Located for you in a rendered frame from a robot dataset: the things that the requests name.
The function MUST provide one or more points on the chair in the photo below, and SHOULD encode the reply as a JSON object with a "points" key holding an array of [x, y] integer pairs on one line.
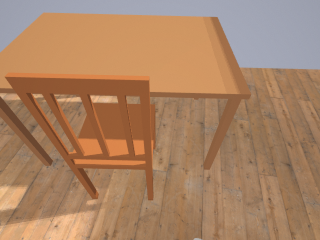
{"points": [[113, 136]]}

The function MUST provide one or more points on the table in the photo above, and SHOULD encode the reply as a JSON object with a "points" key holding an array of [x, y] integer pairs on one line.
{"points": [[184, 57]]}

